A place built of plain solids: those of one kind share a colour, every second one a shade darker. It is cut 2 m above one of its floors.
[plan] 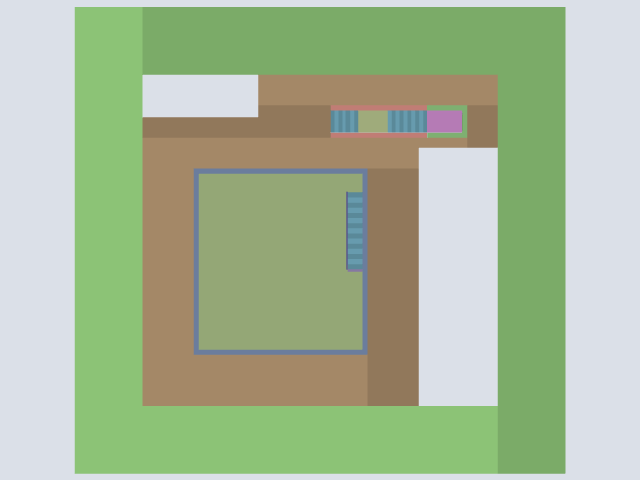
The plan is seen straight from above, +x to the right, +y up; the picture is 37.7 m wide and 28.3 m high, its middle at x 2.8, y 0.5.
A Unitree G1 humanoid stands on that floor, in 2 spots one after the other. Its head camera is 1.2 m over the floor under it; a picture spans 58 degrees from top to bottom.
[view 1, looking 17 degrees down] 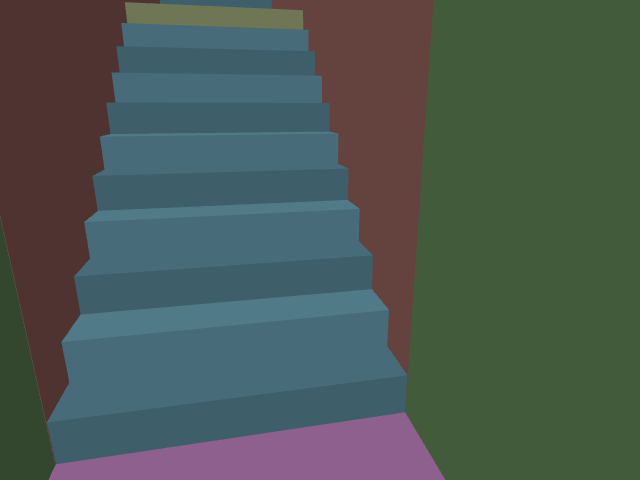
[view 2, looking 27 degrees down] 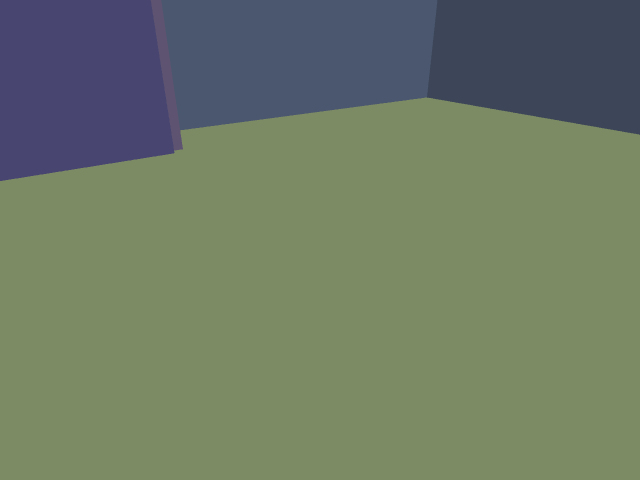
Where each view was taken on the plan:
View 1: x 10.51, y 7.49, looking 168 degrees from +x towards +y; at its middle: step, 2.24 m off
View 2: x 0.00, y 0.00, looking -35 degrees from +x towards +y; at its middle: floor_cellar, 2.64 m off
